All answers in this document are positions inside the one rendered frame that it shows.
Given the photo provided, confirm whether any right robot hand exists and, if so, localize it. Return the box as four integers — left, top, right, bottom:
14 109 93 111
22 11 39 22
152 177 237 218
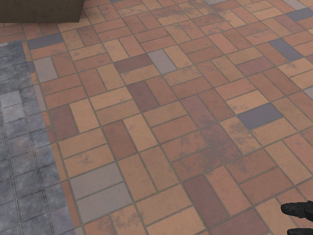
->
281 201 313 235

